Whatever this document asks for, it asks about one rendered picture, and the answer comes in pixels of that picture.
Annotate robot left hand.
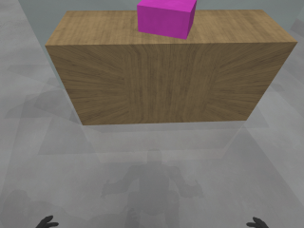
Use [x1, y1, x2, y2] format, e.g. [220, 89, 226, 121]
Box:
[35, 215, 59, 228]

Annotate carton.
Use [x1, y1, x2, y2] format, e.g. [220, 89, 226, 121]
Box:
[137, 0, 197, 40]

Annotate pedestal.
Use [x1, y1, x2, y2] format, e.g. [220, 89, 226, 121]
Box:
[45, 9, 297, 125]

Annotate robot right hand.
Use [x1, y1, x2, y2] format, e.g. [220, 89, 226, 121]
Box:
[246, 217, 269, 228]

